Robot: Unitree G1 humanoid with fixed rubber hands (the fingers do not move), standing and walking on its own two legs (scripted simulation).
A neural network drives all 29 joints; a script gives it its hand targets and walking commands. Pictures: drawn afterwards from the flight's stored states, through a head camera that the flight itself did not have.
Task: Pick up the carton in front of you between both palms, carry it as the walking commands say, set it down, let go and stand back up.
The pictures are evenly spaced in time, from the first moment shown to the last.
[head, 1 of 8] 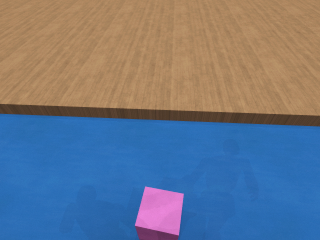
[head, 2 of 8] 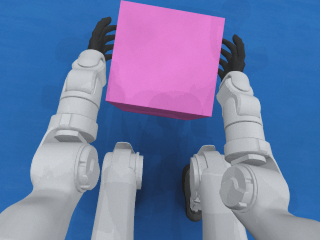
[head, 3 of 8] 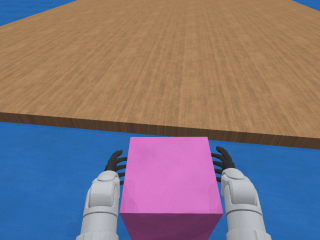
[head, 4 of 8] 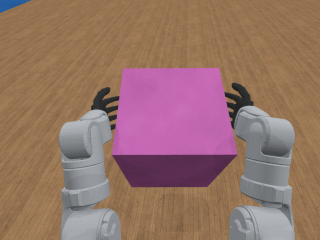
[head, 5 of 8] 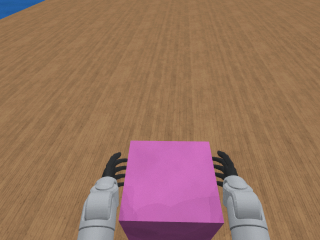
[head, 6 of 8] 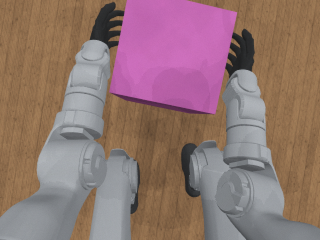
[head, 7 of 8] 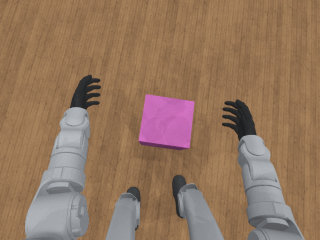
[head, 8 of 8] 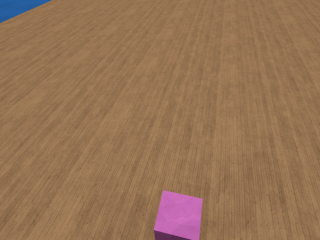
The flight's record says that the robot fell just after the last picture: no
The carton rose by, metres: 0.88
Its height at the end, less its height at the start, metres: +0.13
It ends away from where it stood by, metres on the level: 2.81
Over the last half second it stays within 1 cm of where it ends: yes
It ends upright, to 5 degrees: yes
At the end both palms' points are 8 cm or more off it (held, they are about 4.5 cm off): yes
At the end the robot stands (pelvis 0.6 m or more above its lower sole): yes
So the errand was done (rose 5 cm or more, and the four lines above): yes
